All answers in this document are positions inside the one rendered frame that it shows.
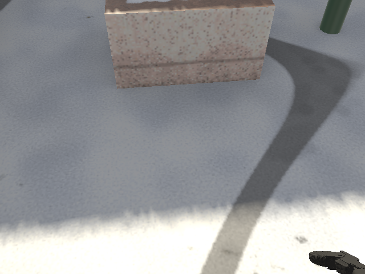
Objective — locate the robot right hand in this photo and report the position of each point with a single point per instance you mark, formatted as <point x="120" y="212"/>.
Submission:
<point x="342" y="262"/>

